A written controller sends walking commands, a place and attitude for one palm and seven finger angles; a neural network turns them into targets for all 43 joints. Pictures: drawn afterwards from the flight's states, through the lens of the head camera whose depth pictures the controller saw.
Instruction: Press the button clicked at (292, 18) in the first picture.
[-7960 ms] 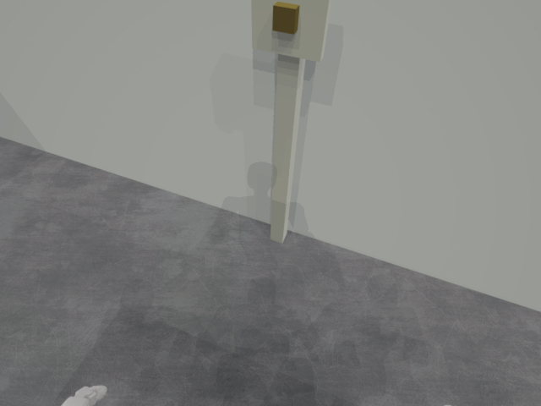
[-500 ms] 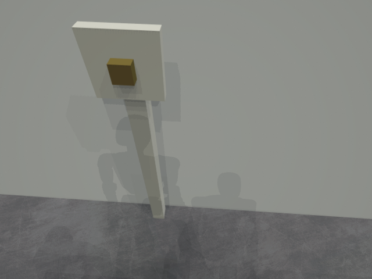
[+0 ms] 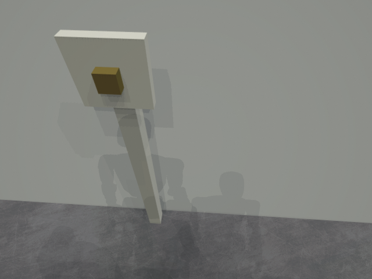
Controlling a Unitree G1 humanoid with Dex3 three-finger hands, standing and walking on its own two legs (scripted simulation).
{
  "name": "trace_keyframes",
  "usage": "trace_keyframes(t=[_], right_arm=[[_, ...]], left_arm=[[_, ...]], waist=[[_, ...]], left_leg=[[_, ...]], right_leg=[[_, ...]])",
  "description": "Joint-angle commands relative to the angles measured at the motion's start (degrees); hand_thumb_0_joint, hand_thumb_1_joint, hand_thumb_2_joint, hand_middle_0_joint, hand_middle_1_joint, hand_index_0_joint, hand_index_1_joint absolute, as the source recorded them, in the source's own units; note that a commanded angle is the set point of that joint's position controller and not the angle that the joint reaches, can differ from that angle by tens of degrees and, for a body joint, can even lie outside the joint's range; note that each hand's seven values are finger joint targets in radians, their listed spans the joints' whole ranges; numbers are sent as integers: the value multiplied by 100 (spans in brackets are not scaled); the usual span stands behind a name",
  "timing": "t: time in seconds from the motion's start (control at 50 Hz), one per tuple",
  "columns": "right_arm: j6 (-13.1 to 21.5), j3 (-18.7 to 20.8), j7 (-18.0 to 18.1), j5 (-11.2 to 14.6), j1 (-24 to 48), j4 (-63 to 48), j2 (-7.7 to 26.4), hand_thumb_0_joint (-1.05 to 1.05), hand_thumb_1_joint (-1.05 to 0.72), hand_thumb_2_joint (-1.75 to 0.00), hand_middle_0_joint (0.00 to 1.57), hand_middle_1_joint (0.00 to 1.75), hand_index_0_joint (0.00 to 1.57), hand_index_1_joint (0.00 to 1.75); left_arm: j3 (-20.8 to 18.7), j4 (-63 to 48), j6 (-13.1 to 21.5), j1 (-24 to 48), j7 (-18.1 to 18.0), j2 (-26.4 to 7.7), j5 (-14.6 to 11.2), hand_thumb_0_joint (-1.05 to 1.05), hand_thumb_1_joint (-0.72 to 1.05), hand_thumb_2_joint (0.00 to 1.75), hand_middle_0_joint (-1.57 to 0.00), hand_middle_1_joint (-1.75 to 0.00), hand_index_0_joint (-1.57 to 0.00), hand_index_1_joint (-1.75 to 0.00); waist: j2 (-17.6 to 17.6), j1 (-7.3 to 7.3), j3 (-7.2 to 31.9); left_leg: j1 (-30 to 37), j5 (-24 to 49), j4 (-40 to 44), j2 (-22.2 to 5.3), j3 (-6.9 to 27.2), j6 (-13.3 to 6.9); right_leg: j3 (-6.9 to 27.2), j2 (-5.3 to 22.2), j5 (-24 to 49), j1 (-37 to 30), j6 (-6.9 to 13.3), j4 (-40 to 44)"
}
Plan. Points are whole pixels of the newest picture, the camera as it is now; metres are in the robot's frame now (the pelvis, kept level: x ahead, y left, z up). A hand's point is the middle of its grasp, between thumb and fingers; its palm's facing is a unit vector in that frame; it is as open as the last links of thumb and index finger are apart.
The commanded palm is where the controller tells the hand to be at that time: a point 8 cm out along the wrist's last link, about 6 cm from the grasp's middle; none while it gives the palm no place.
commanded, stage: raise the hand and make a fist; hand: left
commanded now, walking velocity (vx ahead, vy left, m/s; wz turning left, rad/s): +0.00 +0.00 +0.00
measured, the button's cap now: (108, 80) +0.48 +0.21 +0.19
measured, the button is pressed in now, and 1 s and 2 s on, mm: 0 0 0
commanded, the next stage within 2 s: aim a knuckle at the button in 1.98 s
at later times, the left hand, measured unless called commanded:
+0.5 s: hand out of the picture +0.13 +0.18 +0.00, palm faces +0.13 -0.99 -0.04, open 4.7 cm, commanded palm +0.11 +0.23 +0.01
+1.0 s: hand (76, 236) +0.18 +0.20 +0.08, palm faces +0.04 -1.00 -0.08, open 3.1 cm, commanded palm +0.14 +0.25 +0.09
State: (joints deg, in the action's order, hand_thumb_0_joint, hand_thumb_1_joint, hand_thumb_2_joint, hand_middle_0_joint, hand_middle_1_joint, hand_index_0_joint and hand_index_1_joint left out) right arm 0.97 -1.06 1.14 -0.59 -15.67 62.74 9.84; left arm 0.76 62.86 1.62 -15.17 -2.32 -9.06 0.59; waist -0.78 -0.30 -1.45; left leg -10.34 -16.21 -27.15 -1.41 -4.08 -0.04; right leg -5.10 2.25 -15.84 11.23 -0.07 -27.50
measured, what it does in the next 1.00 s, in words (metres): stands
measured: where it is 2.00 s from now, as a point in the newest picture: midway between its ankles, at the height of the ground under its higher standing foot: outside the picture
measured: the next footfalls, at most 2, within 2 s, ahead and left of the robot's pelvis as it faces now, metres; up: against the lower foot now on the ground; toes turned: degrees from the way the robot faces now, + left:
none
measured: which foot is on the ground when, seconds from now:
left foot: down 0.00-1.00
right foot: down 0.00-1.00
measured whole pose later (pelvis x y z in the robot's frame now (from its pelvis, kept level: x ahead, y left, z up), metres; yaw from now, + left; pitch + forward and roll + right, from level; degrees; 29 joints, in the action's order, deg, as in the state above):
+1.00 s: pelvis -0.02 +0.01 -0.02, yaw +1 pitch +3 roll -1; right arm 18.3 -1.0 3.6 3.2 -16.3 34.7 14.6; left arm -11.9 -12.7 11.3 -25.8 14.4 -14.6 -16.3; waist -2.0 -0.8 3.5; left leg -23.8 -22.4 -43.4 -2.1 -2.3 -0.6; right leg -6.2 2.6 -20.7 22.8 -0.1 -41.0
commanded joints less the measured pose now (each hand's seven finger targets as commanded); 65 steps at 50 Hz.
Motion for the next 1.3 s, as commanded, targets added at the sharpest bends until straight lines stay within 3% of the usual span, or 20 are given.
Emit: trace_keyframes(t=[0.0, 0.02, 0.04, 0.06, 0.08, 0.1, 0.12, 0.16, 0.22, 0.26, 0.32, 0.42, 0.46, 0.62, 0.8, 0.82, 0.9, 0.94, 1.14, 1.28], right_arm=[[1522, 212, 447, 209, 465, -2095, 1063, 0, -90, -90, 20, 30, 20, 30], [1677, 292, 420, 290, 593, -2021, 777, 0, -90, -90, 20, 30, 20, 30], [1727, 323, 367, 338, 348, -1941, 920, 0, -90, -90, 20, 30, 20, 30], [1822, 444, 352, 269, 543, -2290, 1054, 0, -90, -90, 20, 30, 20, 30], [1846, 540, 334, 175, 489, -2389, 1135, 0, -90, -90, 20, 30, 20, 30], [1853, 603, 297, 116, 569, -2561, 1063, 0, -90, -90, 20, 30, 20, 30], [1864, 661, 216, 120, 711, -2764, 1045, 0, -90, -90, 20, 30, 20, 30], [1788, 712, 52, 118, 915, -3037, 996, 0, -90, -90, 20, 30, 20, 30], [1752, 790, -122, 193, 1008, -3492, 1066, 0, -90, -90, 20, 30, 20, 30], [1672, 749, -63, 271, 1161, -3956, 1075, 0, -90, -90, 20, 30, 20, 30], [1533, 659, 101, 302, 1000, -4216, 993, 0, -90, -90, 20, 30, 20, 30], [1516, 507, 257, 233, 537, -4058, 974, 0, -90, -90, 20, 30, 20, 30], [1570, 470, 299, 266, 547, -3945, 1007, 0, -90, -90, 20, 30, 20, 30], [1685, 322, 327, 352, 931, -3967, 919, 0, -90, -90, 20, 30, 20, 30], [1995, 262, 242, 344, 718, -3909, 974, 0, -90, -90, 20, 30, 20, 30], [2020, 253, 259, 343, 738, -3886, 995, 0, -90, -90, 20, 30, 20, 30], [2141, 225, 283, 384, 672, -3861, 1047, 0, -90, -90, 20, 30, 20, 30], [2181, 205, 290, 385, 684, -3842, 1070, 0, -90, -90, 20, 30, 20, 30], [2121, 27, 343, 390, 794, -3814, 1099, 0, -90, -90, 20, 30, 20, 30], [1976, -74, 363, 385, 935, -3754, 1075, 0, -90, -90, 20, 30, 20, 30]], left_arm=[[-877, -7530, 1095, 665, -367, -1661, -604, 0, 90, 90, -25, -36, -25, -36], [-137, -6574, 312, -929, -530, -154, -864, 0, 90, 90, -28, -39, -28, -39], [-28, -6663, 288, -690, -436, 97, -973, 0, 90, 90, -31, -42, -31, -42], [-367, -6997, 523, -348, -365, -273, -975, 0, 90, 90, -34, -45, -34, -45], [-745, -6769, 812, -700, -222, -523, -962, 0, 90, 90, -36, -48, -36, -48], [-758, -6212, 1126, -1616, 30, -204, -1053, 0, 90, 90, -39, -51, -39, -51], [-858, -5829, 1472, -2313, 325, -127, -1106, 0, 90, 90, -42, -54, -42, -54], [-943, -5562, 2309, -2852, 1042, 24, -1309, 0, 90, 90, -47, -60, -47, -60], [-1448, -5715, 3362, -2666, 2128, -605, -1480, 0, 90, 90, -56, -69, -56, -69], [-1672, -6404, 3278, -2279, 2380, -871, -1704, 0, 90, 90, -61, -75, -61, -75], [-1769, -7501, 2954, -1531, 2244, -945, -1972, 0, 90, 90, -69, -84, -69, -84], [-1248, -8596, 3045, -375, 1958, -905, -1734, 0, 90, 90, -83, -99, -83, -99], [-1218, -8253, 2930, -397, 2069, -980, -1672, 0, 90, 90, -89, -105, -89, -105], [-1853, -7771, 1610, -1185, 2115, -1241, -1935, 0, 90, 90, -111, -129, -111, -129], [-1682, -8580, 1563, -915, 1682, -1134, -1833, 0, 90, 90, -130, -150, -130, -150], [-1739, -8550, 1538, -844, 1670, -1214, -1839, 0, 90, 90, -130, -150, -130, -150], [-1702, -8850, 1406, -599, 1666, -1238, -1778, 0, 90, 90, -130, -150, -130, -150], [-1702, -8969, 1296, -394, 1646, -1275, -1769, 0, 90, 90, -130, -150, -130, -150], [-1912, -8987, 324, 346, 1715, -1511, -1828, 0, 90, 90, -130, -150, -130, -150], [-2086, -9192, -252, 1120, 1886, -1716, -1875, 0, 90, 90, -130, -150, -130, -150]], waist=[[-1657, -106, 2550], [-1347, 77, 1526], [-740, 215, 832], [-404, 285, 297], [290, 295, 408], [1012, 89, 392], [1051, -121, 486], [1416, -280, 485], [791, -283, 884], [488, -324, 1322], [127, -166, 1646], [-129, 359, 1446], [-227, 380, 1216], [125, -131, 1407], [-61, -68, 1086], [188, -76, 988], [-296, -89, 1046], [-235, -95, 1025], [-193, -217, 726], [-458, -250, 960]], left_leg=[[1412, 2986, 288, -113, 338, -149], [627, 2851, 315, -172, 434, 60], [297, 2368, 163, -105, 481, 41], [-205, 1685, -97, 17, 537, 0], [-525, 1323, -320, 75, 482, -44], [-940, 1105, -537, 96, 451, -47], [-1262, 1052, -761, 153, 376, -11], [-2038, 757, -1256, 203, 258, 67], [-2669, 443, -1955, 282, 198, 93], [-2714, 217, -2081, 346, 69, -7], [-2605, 119, -2244, 325, 128, -70], [-2174, 329, -2335, 122, 387, -188], [-2171, 153, -2259, 91, 435, -185], [-1919, 346, -1553, 98, 535, -146], [-1435, 194, -997, 84, 485, -115], [-1467, 174, -961, 79, 520, -120], [-1110, 242, -752, 74, 527, -112], [-984, 331, -658, 64, 568, -116], [-503, 731, -191, 63, 619, -93], [18, 1357, -31, 74, 595, -83]], right_leg=[[296, -58, 1536, -301, 304, -357], [-57, -86, 652, 257, 181, -370], [-97, -96, 676, 539, 124, -265], [-160, -110, 714, 845, 106, -172], [-205, -132, 641, 1025, 86, -188], [-238, -173, 532, 1180, 52, -372], [-184, -177, 581, 1199, 72, -611], [-94, -176, 642, 1494, 63, -1193], [447, 18, 740, 1594, 94, -1632], [692, 75, 200, 1526, 72, -1558], [923, 82, -16, 1533, -43, -1465], [699, -94, 311, 1972, -9, -1509], [655, -113, 1, 2079, 24, -1381], [499, -64, 13, 1078, -1, -956], [160, -172, -171, 1144, 22, -774], [161, -179, -230, 1065, 36, -725], [39, -194, -49, 1005, 68, -694], [7, -210, 74, 887, 75, -650], [-73, -256, 653, 382, 90, -268], [-81, -257, 1288, 2, 103, -82]])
